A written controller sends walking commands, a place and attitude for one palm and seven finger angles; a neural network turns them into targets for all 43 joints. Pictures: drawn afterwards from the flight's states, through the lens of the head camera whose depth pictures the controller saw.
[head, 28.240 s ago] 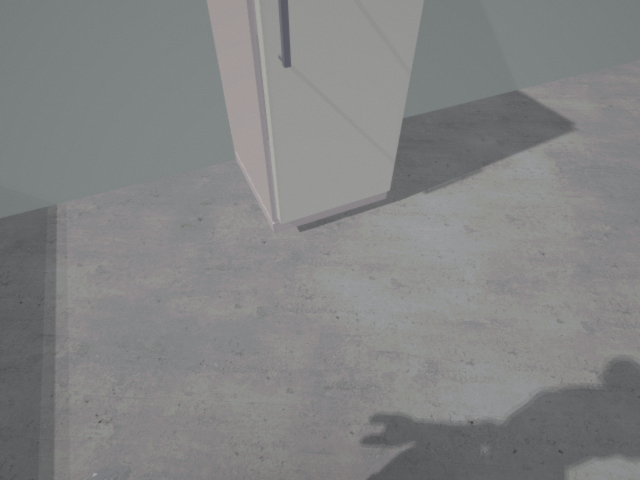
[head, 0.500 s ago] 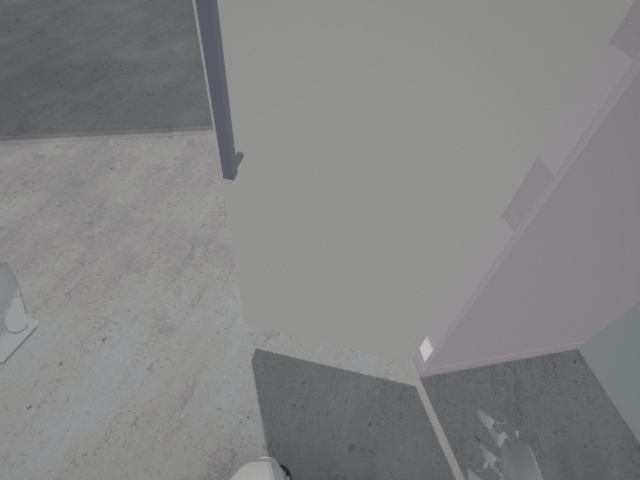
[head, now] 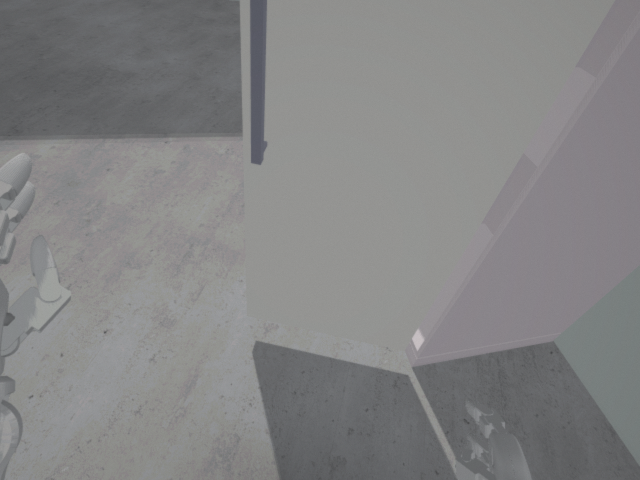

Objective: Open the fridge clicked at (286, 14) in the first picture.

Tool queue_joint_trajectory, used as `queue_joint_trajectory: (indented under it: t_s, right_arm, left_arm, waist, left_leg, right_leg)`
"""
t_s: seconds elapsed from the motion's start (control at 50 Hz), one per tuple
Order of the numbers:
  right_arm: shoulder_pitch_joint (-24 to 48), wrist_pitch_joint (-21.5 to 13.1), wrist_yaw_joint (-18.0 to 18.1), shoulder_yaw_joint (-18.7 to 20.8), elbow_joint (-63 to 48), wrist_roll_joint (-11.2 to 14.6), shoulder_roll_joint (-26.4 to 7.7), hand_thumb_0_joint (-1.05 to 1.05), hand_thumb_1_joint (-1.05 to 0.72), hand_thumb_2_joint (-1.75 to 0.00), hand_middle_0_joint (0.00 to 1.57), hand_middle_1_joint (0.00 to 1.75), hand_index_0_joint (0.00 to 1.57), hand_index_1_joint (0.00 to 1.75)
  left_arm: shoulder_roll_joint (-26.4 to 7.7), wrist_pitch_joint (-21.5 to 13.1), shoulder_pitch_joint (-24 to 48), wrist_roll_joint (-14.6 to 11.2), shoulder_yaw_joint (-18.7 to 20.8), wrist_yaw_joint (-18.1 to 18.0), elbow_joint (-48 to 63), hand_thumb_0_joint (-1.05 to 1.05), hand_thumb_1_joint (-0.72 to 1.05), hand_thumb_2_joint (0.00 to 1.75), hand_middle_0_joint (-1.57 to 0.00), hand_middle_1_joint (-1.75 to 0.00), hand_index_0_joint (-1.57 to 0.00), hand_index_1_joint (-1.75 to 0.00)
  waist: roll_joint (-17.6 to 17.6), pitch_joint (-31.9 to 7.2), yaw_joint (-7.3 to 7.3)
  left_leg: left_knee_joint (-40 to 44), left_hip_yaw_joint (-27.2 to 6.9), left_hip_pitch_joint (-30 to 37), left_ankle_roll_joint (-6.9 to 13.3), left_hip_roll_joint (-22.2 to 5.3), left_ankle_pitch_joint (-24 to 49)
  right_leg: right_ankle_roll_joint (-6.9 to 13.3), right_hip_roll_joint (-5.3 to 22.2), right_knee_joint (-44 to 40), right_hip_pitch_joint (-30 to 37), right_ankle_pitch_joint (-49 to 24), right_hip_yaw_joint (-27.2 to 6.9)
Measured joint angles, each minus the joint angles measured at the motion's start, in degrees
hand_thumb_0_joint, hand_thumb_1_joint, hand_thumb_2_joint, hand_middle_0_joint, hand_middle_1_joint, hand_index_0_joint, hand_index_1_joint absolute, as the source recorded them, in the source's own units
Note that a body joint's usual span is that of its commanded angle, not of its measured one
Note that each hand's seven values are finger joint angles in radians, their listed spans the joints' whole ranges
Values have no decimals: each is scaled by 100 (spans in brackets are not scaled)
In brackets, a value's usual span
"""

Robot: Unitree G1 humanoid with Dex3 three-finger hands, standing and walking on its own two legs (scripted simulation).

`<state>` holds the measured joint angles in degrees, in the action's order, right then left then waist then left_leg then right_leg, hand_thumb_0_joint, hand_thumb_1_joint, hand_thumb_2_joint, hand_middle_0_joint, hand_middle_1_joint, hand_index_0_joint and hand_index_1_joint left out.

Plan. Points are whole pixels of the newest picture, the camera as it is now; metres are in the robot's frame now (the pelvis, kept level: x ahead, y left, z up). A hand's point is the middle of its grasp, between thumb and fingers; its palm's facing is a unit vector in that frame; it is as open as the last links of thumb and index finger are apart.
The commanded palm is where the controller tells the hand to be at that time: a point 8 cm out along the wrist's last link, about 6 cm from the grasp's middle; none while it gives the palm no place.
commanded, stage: stop stepping back and stand still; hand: left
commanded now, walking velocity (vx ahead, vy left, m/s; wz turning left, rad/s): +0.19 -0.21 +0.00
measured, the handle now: (261, 53) +0.68 +0.20 +0.21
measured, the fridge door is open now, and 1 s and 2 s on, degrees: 67 67 67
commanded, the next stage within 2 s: let the arm hang, fingers relaxed in 0.70 s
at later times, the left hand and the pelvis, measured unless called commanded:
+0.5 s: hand out of the picture +0.13 +0.31 +0.17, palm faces +0.45 -0.85 -0.27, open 7.4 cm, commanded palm +0.07 +0.35 +0.19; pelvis -0.08 +0.06 +0.00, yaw -2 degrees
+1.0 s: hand out of the picture +0.09 +0.25 -0.11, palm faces +0.06 -0.96 -0.29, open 7.4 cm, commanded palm none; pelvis -0.07 +0.05 -0.01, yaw +3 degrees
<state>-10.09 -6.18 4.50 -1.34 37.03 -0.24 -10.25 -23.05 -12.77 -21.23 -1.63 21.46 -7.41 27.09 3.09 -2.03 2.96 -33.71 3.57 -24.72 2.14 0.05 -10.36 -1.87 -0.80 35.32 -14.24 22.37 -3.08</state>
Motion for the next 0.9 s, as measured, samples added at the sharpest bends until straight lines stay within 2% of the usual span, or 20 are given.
queue_joint_trajectory:
  t_s: [0.04, 0.12, 0.18, 0.22, 0.26, 0.28, 0.3, 0.32, 0.38, 0.42, 0.48, 0.5, 0.54, 0.6, 0.66, 0.72, 0.76, 0.8, 0.84, 0.9]
  right_arm:
    - [120, -76, -39, 32, -33, -7, 93, 1, -90, -90, 21, 30, 20, 30]
    - [-132, -159, -214, -2, -248, -55, 226, 1, -90, -90, 21, 30, 20, 30]
    - [-488, -124, -247, 25, -319, -82, 173, 1, -90, -90, 21, 30, 20, 30]
    - [-669, -64, -196, 66, -306, -121, 102, 1, -90, -90, 21, 30, 20, 30]
    - [-750, 30, -148, 88, -329, -126, 41, 1, -90, -90, 21, 30, 20, 30]
    - [-704, 63, -134, 101, -295, -120, -37, 1, -90, -90, 21, 30, 20, 30]
    - [-600, 121, -127, 122, -155, -131, -145, 1, -90, -90, 21, 30, 20, 30]
    - [-545, 180, -122, 153, 19, -125, -215, 1, -90, -90, 21, 30, 20, 30]
    - [-706, 274, -74, 215, 324, -43, -265, 1, -90, -90, 21, 30, 20, 30]
    - [-824, 266, -4, 209, 388, -31, -277, 1, -90, -90, 20, 30, 20, 30]
    - [-930, 137, 99, 187, 311, -48, -341, 1, -90, -90, 20, 30, 20, 30]
    - [-886, 79, 131, 194, 269, -51, -331, 1, -90, -90, 20, 30, 20, 30]
    - [-695, 6, 134, 183, 241, -75, -156, 1, -91, -90, 20, 30, 20, 30]
    - [-613, -125, 1, 105, 147, -126, 147, 1, -91, -90, 20, 30, 20, 30]
    - [-660, -154, -141, -31, 49, -125, 297, 1, -91, -90, 20, 30, 20, 30]
    - [-720, -101, -182, -127, -65, -103, 331, 1, -90, -90, 21, 30, 20, 30]
    - [-702, -46, -179, -147, -116, -96, 298, 1, -90, -90, 21, 30, 20, 30]
    - [-597, -1, -174, -111, -31, -76, 175, 1, -90, -90, 21, 30, 20, 30]
    - [-482, 40, -352, 49, 269, -52, -29, 1, -90, -90, 21, 30, 20, 30]
    - [-287, 514, -434, 173, 518, -65, -344, 1, -90, -90, 21, 30, 20, 30]
  left_arm:
    - [-79, 98, 93, -76, 124, 17, -127, 1, 88, 90, -21, -30, -21, -30]
    - [-204, 300, -653, -123, 287, 9, 294, 2, 89, 90, -21, -30, -21, -30]
    - [-229, 373, -1248, -103, 180, -10, 623, 2, 89, 90, -21, -30, -21, -30]
    - [-343, 426, -1462, -113, 149, -25, 708, 2, 88, 90, -22, -30, -21, -30]
    - [-624, 486, -1559, -114, 325, -56, 801, 2, 88, 90, -22, -30, -22, -30]
    - [-693, 474, -1514, -113, 430, -70, 812, 1, 88, 90, -22, -30, -22, -30]
    - [-630, 453, -1381, -119, 454, -74, 732, 1, 88, 90, -22, -30, -22, -30]
    - [-545, 410, -1215, -110, 425, -88, 566, 1, 88, 90, -22, -30, -22, -30]
    - [-189, 366, -739, -61, 257, -155, -93, 1, 88, 90, -22, -30, -22, -30]
    - [87, 422, -522, -2, 145, -218, -346, 1, 88, 90, -21, -30, -22, -30]
    - [332, 449, -418, 35, -37, -265, -272, 1, 89, 90, -21, -30, -21, -30]
    - [311, 430, -420, 20, -36, -258, -158, 1, 89, 90, -21, -30, -21, -30]
    - [147, 344, -480, -2, 104, -228, -3, 2, 89, 90, -21, -30, -21, -30]
    - [-178, 247, -662, 13, 337, -144, 182, 2, 89, 90, -21, -30, -21, -30]
    - [-344, 141, -935, 11, 474, -132, 384, 2, 89, 90, -21, -30, -21, -30]
    - [-407, 120, -1166, -7, 531, -133, 381, 1, 89, 90, -21, -30, -21, -30]
    - [-414, 164, -1171, 4, 528, -139, 252, 1, 89, 90, -21, -30, -21, -30]
    - [-273, 238, -1049, 9, 407, -139, 44, 1, 89, 90, -21, -30, -21, -30]
    - [-86, 352, -522, 213, -68, 83, -842, 1, 89, 90, -21, -30, -21, -30]
    - [386, 1023, 399, 300, -896, 418, -2849, 0, 89, 90, -20, -30, -20, -30]
  waist:
    - [52, 243, -150]
    - [-21, 294, -410]
    - [-170, 127, -456]
    - [-229, 11, -458]
    - [18, -106, -384]
    - [120, -133, -243]
    - [38, -95, -132]
    - [-56, -86, -109]
    - [-92, -307, -164]
    - [-44, -403, -221]
    - [-46, -379, -366]
    - [-12, -298, -426]
    - [141, -68, -462]
    - [132, 109, -555]
    - [-62, 150, -511]
    - [-270, 115, -419]
    - [-341, 94, -348]
    - [-499, 123, -279]
    - [-630, 21, -280]
    - [-681, 19, -304]
  left_leg:
    - [166, 101, 48, 270, 24, 221]
    - [1010, 172, 388, 117, -169, 576]
    - [1594, 171, 588, -119, -245, 435]
    - [1778, 165, 600, -330, -196, 220]
    - [1136, 374, 154, -460, 32, -419]
    - [281, 355, -253, -453, 94, -712]
    - [-648, 179, -549, -449, 28, -824]
    - [-1397, 5, -702, -437, -35, -926]
    - [-2258, -157, -633, -358, -227, -988]
    - [-1867, -120, -263, -280, -412, -1152]
    - [-509, -45, 557, -196, -596, -1173]
    - [-304, -15, 604, -221, -561, -758]
    - [-458, 113, 576, -278, -481, -619]
    - [-184, 113, 684, -295, -489, -537]
    - [201, 71, 799, -327, -594, -337]
    - [270, 63, 796, -368, -662, -335]
    - [34, 72, 664, -386, -646, -478]
    - [-403, -48, 506, -317, -622, -830]
    - [-1074, -56, 157, -309, -512, -1324]
    - [-1363, 148, -9, -312, -352, -1521]
  right_leg:
    - [93, -124, 820, -382, 485, -119]
    - [224, -422, 1299, -570, 473, 290]
    - [311, -555, 679, -146, 540, 770]
    - [412, -609, -193, 378, 606, 1015]
    - [681, -398, -1111, 815, 581, 899]
    - [836, -246, -1350, 763, 210, 721]
    - [843, -231, -1203, 590, -437, 693]
    - [780, -249, -981, 503, -628, 703]
    - [549, -149, -742, 496, -432, 750]
    - [488, -44, -628, 476, -321, 775]
    - [401, 101, -168, 306, -77, 871]
    - [383, 162, 157, 154, 101, 846]
    - [332, 139, 1014, -228, 553, 595]
    - [283, 7, 1742, -669, 434, 587]
    - [255, -27, 1054, -602, 201, 831]
    - [256, -61, -46, -164, 59, 1041]
    - [379, -68, -540, 51, -305, 1026]
    - [522, -95, -392, -20, -652, 1053]
    - [542, 22, -163, -130, -416, 1186]
    - [490, 317, 276, -262, -69, 1351]
